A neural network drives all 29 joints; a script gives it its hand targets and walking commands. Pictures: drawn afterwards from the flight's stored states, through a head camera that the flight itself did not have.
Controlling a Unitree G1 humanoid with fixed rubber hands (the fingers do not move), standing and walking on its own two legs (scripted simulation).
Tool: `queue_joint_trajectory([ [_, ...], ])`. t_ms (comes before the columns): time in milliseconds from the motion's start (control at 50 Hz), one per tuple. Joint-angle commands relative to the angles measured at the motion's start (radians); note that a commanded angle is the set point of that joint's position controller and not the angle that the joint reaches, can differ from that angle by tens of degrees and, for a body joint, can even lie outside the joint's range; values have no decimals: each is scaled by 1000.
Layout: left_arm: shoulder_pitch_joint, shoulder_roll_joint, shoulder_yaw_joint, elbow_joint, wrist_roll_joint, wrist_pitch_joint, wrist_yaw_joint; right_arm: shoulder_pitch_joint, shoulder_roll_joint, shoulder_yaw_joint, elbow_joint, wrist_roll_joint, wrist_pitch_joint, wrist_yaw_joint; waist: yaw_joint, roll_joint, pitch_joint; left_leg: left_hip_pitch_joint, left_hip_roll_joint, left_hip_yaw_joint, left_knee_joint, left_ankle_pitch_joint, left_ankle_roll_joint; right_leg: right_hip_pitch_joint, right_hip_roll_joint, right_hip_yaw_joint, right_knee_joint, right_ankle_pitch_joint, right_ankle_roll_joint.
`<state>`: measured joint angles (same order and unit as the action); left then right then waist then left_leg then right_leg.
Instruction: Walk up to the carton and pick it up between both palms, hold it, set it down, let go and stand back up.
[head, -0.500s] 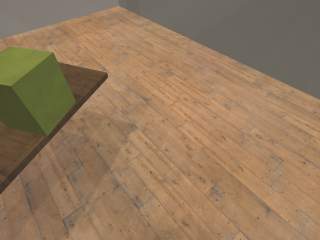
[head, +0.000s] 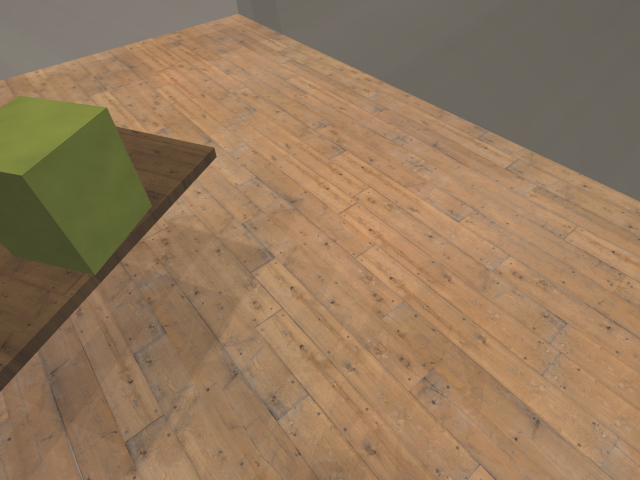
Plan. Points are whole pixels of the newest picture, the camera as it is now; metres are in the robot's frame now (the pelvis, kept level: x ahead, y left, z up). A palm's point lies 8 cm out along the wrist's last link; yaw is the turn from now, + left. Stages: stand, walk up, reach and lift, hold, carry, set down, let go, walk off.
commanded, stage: stand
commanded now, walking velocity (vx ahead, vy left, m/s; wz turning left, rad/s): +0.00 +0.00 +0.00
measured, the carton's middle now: (57, 186) +0.64 +0.57 -0.01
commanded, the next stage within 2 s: none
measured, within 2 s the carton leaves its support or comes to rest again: neither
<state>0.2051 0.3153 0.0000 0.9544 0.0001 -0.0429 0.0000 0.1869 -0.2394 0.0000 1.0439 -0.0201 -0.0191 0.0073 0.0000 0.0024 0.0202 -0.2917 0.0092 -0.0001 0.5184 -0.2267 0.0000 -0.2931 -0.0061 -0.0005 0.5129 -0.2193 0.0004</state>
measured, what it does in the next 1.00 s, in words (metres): stands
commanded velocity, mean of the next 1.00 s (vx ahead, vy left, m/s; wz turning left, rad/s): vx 0.00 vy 0.00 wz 0.00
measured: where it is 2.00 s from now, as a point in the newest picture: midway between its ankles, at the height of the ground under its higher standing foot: outside the picture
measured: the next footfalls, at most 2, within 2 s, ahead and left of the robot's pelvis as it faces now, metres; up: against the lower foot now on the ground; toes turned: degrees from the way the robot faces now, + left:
none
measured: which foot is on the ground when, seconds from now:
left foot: down 0.00-1.00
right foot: down 0.00-1.00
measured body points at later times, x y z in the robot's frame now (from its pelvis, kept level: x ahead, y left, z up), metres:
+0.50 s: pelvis +0.00 +0.00 +0.00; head +0.01 +0.00 +0.45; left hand +0.08 +0.28 -0.13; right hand +0.07 -0.25 -0.14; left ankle +0.03 +0.12 -0.74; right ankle +0.03 -0.12 -0.74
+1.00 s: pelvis +0.01 +0.00 +0.00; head +0.01 +0.00 +0.45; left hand +0.08 +0.28 -0.12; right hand +0.07 -0.25 -0.14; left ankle +0.03 +0.12 -0.74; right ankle +0.03 -0.12 -0.74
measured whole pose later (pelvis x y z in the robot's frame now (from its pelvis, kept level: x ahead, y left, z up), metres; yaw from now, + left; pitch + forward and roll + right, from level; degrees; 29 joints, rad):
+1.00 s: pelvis +0.01 +0.00 +0.00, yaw +0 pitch +0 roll +0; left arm 0.20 0.32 0.00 0.97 0.00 -0.04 0.00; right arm 0.19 -0.24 0.00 1.05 -0.02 -0.02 0.01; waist 0.00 0.00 0.01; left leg -0.26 0.01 0.00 0.49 -0.22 0.00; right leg -0.27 -0.01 0.00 0.48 -0.21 0.00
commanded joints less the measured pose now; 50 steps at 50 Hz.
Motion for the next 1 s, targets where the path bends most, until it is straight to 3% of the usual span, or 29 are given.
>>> queue_joint_trajectory([
  [0, -39, 211, 46, 19, 14, -25, 6, -69, -269, -59, -23, 10, -36, -8, 2, 61, -120, 87, 105, -118, -161, 25, 38, 111, -119, 114, -151, 27, -52],
  [980, -39, 210, 47, 37, 12, -25, 5, -70, -269, -56, -13, 11, -36, -8, 0, 74, -128, 103, 109, -117, -186, 45, 30, 138, -123, 115, -174, 49, -47],
])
